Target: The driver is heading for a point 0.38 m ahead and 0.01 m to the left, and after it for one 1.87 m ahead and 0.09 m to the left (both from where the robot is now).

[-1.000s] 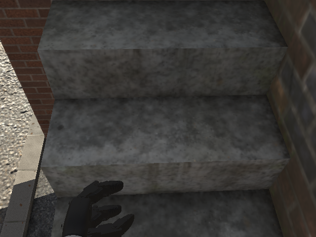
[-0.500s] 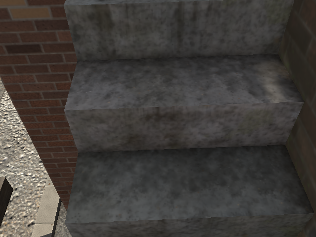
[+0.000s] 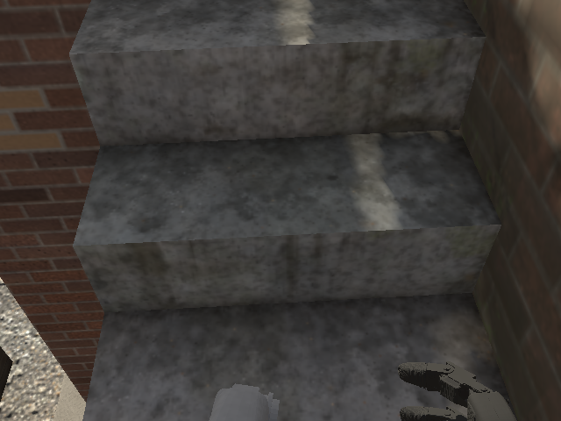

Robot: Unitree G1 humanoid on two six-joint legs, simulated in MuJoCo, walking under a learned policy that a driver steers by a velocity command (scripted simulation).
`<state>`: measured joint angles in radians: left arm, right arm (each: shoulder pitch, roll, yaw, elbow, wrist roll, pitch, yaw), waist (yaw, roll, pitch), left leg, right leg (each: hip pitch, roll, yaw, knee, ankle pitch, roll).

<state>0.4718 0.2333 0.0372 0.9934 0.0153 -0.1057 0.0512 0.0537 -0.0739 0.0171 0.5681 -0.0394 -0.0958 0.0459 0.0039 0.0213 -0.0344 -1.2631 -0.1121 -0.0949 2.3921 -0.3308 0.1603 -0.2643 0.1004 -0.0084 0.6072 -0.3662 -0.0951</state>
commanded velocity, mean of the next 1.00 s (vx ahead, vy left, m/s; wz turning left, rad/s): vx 1.00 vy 0.00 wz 0.00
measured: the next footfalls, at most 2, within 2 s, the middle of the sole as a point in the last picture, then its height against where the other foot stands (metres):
left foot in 0.18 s outside the picture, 0.19 m higher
right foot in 0.50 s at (376, 353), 0.20 m higher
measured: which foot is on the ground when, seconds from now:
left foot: up 0.00-0.16, down 0.18-0.50, up 0.52-0.94, down 0.96-1.00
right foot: down 0.00-0.18, up 0.20-0.48, down 0.50-0.98, up 1.00-1.00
